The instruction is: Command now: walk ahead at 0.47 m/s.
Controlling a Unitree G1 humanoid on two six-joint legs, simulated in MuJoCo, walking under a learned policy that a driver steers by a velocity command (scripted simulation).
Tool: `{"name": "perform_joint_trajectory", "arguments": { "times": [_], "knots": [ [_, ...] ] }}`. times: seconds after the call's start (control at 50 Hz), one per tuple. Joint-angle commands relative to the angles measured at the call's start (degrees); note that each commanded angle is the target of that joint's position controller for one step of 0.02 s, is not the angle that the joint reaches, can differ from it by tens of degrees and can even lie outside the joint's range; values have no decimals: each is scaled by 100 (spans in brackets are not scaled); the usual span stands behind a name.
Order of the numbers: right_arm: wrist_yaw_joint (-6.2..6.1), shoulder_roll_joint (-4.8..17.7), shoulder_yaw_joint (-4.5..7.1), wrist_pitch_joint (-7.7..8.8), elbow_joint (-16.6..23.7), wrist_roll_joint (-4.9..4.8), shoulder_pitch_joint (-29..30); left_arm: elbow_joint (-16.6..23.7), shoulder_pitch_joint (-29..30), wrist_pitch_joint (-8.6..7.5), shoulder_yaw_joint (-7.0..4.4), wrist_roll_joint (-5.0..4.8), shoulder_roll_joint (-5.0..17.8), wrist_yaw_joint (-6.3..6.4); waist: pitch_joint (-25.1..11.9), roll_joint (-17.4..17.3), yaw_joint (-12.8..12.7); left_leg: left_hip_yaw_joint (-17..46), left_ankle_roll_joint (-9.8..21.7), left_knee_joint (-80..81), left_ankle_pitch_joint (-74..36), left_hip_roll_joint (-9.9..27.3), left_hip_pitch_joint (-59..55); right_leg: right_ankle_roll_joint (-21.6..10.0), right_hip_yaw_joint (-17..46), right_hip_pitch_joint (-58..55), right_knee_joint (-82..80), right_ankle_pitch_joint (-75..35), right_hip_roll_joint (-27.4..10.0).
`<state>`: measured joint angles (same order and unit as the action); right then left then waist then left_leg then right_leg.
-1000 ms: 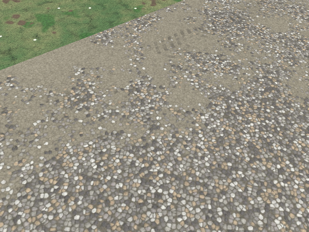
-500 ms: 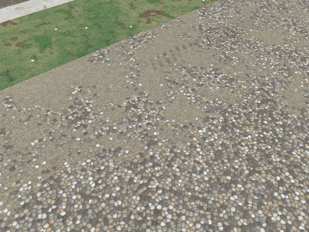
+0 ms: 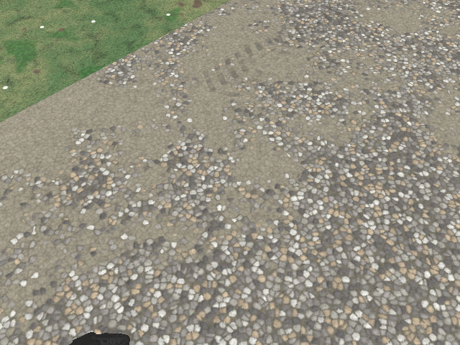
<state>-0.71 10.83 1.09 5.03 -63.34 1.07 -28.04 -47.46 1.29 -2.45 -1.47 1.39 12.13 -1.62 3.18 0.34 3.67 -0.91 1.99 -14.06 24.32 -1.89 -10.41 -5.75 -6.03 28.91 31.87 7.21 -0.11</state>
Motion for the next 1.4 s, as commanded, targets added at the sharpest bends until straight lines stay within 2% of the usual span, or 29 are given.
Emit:
{"name": "perform_joint_trajectory", "arguments": {
  "times": [0.02, 0.04, 0.06, 0.08, 0.1, 0.14, 0.24, 0.32, 0.36, 0.42, 0.48, 0.5, 0.52, 0.54, 0.56, 0.6, 0.64, 0.78, 0.92, 0.96, 0.98, 1.0, 1.02, 1.06, 1.1, 1.14, 1.3, 1.36, 1.4],
  "knots": [
    [-12, 862, 146, 10, 295, -28, 90, -542, -2706, -132, -421, 142, 1150, 188, -1248, -4, -1387, -90, 460, -3636, -4345, 872, 2002, -477, 954, -3584, -421, 880, -644],
    [61, 107, 30, 0, 396, -168, -584, -573, -2947, -133, -532, 234, 1708, 171, -1891, 1350, -942, -180, 224, -5787, 109, -225, 3935, -1183, 4025, -4836, -1193, 1848, -2336],
    [70, 673, 172, 5, 373, -49, -282, -552, -2489, -70, -516, -26, 1500, 112, -1682, 799, -895, 582, 357, -6365, 246, -134, 4451, -1239, 4878, -4325, -1942, 2446, -2225],
    [84, 800, 227, 10, 555, -27, 270, -434, -1777, -82, -418, -76, 1114, 106, -714, 475, -615, 493, 405, -6333, -344, 248, 4707, -1071, 3825, -3456, -1959, 2427, -2075],
    [105, 721, 207, 47, 630, -11, 607, -407, -1490, -143, -324, -69, 737, 78, -334, 81, -543, 456, 414, -5990, -770, 462, 4527, -943, 3104, -2716, -2121, 1661, -1814],
    [151, 518, 190, -53, 618, 94, 601, -579, -1477, -242, -217, -52, 420, 108, -149, 201, -228, 436, 340, -5449, -988, 704, 3945, -652, 2124, -1943, -2270, 505, -1345],
    [241, 385, 171, -261, 842, 135, 1239, -892, -2180, -377, -207, -71, 570, 133, 64, 182, -199, 136, 99, -4694, -1458, 851, 4436, -670, 1375, -1920, -2554, -437, -1140],
    [213, 258, 84, -240, 1070, 53, 1980, -1024, -2498, -363, -101, -83, 453, 154, 189, 202, -307, -260, -85, -3279, -2086, 631, 4282, -402, 556, -2033, -2108, -3497, -824],
    [187, 175, 22, -221, 1101, 3, 2236, -1112, -2698, -341, -67, -83, 464, 185, 37, 353, -448, -448, -52, -2673, -2432, 403, 3896, -231, 366, -2189, -1885, -4070, -730],
    [108, 262, 6, -200, 1069, -8, 2326, -1231, -2855, -270, -29, -44, 441, 247, -75, 523, -535, -432, 44, -2209, -2473, 218, 3670, -220, 426, -2697, -1543, -4235, -827],
    [7, 495, 91, -97, 860, 32, 1764, -1267, -2721, -214, -27, -23, 446, 308, -169, 531, -298, -281, 252, -1581, -2061, 36, 3020, -237, 783, -2992, -691, -4553, -942],
    [-32, 570, 131, -7, 718, 66, 1289, -1262, -2596, -202, -46, -77, 514, 308, -286, 341, -18, -207, 322, -840, -2804, 103, 2436, -122, 777, -2928, -22, -4201, -809],
    [-81, 947, 221, 92, 598, 154, 711, -1125, -2615, -232, -32, -160, 478, 316, -804, -15, 85, 345, 454, -1056, -5234, 867, 1181, 36, 744, -2215, 892, -2854, -611],
    [-103, 1391, 352, 38, 638, 162, 382, -1017, -3298, -184, 61, -392, -21, 346, -1837, -1104, -114, 1774, 1463, -1613, -8125, 2581, -467, 223, 344, -898, 2763, 1075, 145],
    [-49, 1103, 306, -66, 796, -105, 563, -1107, -3213, -56, -66, -350, 332, 405, -2375, -782, -47, 2112, 1890, -1499, -8328, 2859, -382, 263, 643, -561, 3668, 3079, 460],
    [-86, 728, 215, -170, 1023, -110, 1388, -975, -2556, 91, -203, -31, 437, 366, -1153, -273, -294, 1321, 1583, -784, -5846, 2348, 1074, 343, 798, -163, 3922, 2570, 72],
    [-227, 510, 157, -235, 1055, -60, 1668, -875, -2363, 248, -257, 65, 292, 276, -459, -481, -531, 627, 1213, -259, -4317, 1870, 2280, 481, 752, -405, 3545, 2006, -163],
    [-236, 790, 252, -296, 1241, 59, 1822, -498, -1972, 627, -282, 59, 184, 218, -569, -726, -575, 0, 1187, 70, -1852, 1823, 2833, 583, 393, -548, 2400, 1535, -250],
    [-169, 1197, 412, -508, 1334, 57, 1805, -18, -1727, 637, -316, -16, 383, 71, -697, -652, -473, -194, 832, -286, -810, 2164, 2713, 289, 41, -1300, 834, 1631, -132],
    [-140, 1132, 455, -614, 1282, 64, 1643, -71, -2088, 536, -358, 7, 511, 71, -500, 6, -622, -676, 225, -1259, -405, 1869, 3255, 71, 507, -2001, -644, 1061, -158],
    [-77, 743, 397, -696, 1338, 69, 1384, 60, -2048, 459, -443, 52, 1005, 133, -270, 1492, -510, -1278, -262, -2867, 617, 1119, 4107, -226, 2447, -2074, -1849, 1026, -1459],
    [-167, 666, 352, -751, 1705, 33, 1947, 154, -2059, 445, -596, 33, 1668, 216, 221, 1804, -664, -637, -451, -3657, 1136, 287, 4815, -914, 3733, -1297, -2187, 211, -2288],
    [-163, 739, 345, -776, 1762, 25, 2191, 62, -2116, 435, -567, 57, 1399, 302, 264, 975, -591, -79, -432, -4313, 684, 450, 4624, -972, 3139, -1229, -1976, -126, -1955],
    [-96, 755, 368, -691, 1632, -33, 1917, 243, -1448, 430, -489, 8, 1136, 311, 44, 632, -232, 142, -343, -4444, -229, 405, 4582, -659, 2312, -1433, -1718, -277, -1236],
    [-39, 856, 412, -654, 1448, 98, 1590, 410, -1237, 372, -412, -57, 871, 275, -486, 583, -200, 82, -316, -4795, -526, 328, 4465, -667, 1933, -1995, -1474, -1549, -1043],
    [-33, 773, 399, -681, 1455, 43, 1571, 366, -1470, 303, -380, -86, 793, 256, -703, 379, -260, 102, -366, -4812, -533, 338, 4386, -711, 1850, -2343, -1368, -2143, -1075],
    [-124, 657, 275, -771, 1534, -45, 1754, 170, -1699, 285, -296, 14, 858, 315, -476, 652, -558, 85, -305, -2930, -55, 291, 3424, -802, 2031, -2383, -1347, -1734, -1167],
    [-175, 648, 254, -729, 1451, -100, 1540, 108, -1492, 294, -254, 22, 873, 304, -462, 631, -481, 17, -186, -2079, -119, 181, 2728, -733, 2130, -2121, -1229, -1850, -1142],
    [-197, 537, 205, -647, 1296, -73, 1189, 50, -1289, 305, -211, -50, 831, 324, -455, 389, -204, 28, -94, -549, -1395, 219, 1820, -403, 2039, -1766, -1018, -1578, -961]
  ]
}}
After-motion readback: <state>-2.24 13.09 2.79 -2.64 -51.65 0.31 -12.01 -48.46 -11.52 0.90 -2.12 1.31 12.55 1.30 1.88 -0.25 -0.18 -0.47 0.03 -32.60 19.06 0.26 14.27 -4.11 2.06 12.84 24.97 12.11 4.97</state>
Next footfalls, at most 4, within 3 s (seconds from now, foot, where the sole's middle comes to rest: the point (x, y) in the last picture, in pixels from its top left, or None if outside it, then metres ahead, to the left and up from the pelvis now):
0.02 right None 0.18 -0.08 -0.76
0.52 left None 0.43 0.06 -0.76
0.96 right None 0.31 -0.13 -0.76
1.42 left None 0.37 0.06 -0.76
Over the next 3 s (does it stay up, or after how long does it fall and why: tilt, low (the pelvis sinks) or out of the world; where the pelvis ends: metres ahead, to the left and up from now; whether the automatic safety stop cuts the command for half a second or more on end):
stays up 0.83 -0.23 0.01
